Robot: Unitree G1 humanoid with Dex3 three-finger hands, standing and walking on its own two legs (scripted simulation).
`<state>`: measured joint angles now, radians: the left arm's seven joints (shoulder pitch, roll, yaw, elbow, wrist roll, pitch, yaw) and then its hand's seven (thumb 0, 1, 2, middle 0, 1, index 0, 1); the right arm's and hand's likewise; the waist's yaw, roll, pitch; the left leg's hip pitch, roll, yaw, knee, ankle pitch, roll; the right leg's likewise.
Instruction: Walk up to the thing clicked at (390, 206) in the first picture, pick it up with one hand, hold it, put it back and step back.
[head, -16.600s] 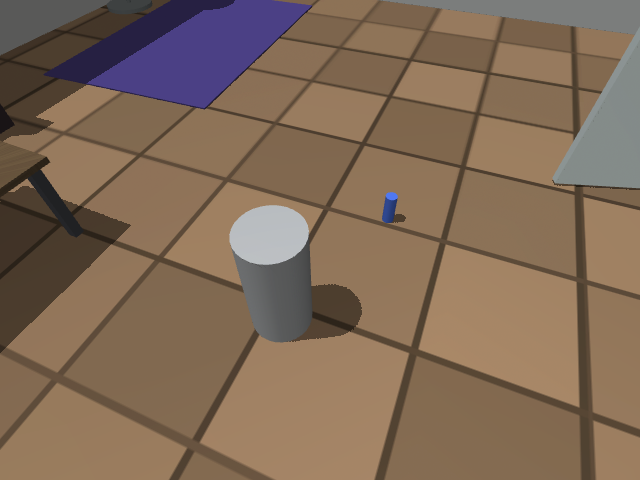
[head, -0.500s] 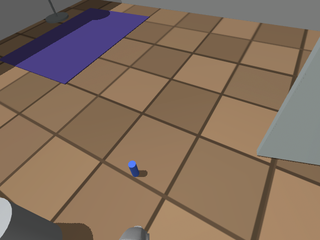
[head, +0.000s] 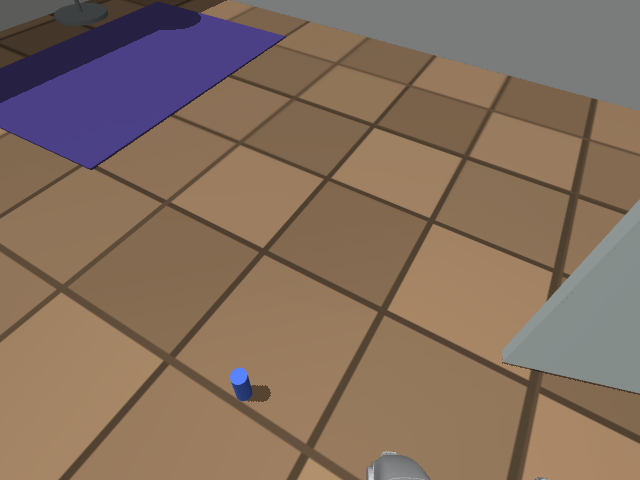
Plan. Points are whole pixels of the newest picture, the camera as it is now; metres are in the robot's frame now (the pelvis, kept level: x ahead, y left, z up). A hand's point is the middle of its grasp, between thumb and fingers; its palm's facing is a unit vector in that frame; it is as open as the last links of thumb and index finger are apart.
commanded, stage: walk up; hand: left
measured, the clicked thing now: (241, 384) +0.48 +0.21 -0.70
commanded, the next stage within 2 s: stand in 1.86 s
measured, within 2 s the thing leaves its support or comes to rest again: neither
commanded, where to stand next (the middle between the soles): +0.16 +0.00 m, yaw -2 degrees
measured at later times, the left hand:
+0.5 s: hand out of the picture +0.14 +0.27 -0.13, palm faces -0.02 -0.89 -0.46, open 7.4 cm
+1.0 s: hand (123, 476) +0.16 +0.27 -0.15, palm faces +0.01 -0.93 -0.37, open 7.4 cm
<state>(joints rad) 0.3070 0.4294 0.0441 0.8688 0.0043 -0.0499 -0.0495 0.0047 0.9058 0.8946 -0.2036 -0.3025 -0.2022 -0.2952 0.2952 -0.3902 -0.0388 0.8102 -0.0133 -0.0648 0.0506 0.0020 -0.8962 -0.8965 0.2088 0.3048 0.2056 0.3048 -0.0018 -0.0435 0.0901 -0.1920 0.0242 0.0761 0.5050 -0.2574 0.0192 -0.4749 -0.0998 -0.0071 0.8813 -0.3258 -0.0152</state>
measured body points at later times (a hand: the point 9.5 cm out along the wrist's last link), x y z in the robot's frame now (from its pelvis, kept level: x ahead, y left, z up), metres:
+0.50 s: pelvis +0.09 -0.02 -0.01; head +0.12 -0.05 +0.44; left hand +0.14 +0.31 -0.10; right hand +0.16 -0.33 -0.15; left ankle +0.14 +0.14 -0.72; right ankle +0.14 -0.14 -0.73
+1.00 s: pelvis +0.11 +0.01 +0.00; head +0.13 +0.00 +0.45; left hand +0.16 +0.32 -0.13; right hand +0.24 -0.28 -0.12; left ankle +0.14 +0.14 -0.73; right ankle +0.14 -0.14 -0.73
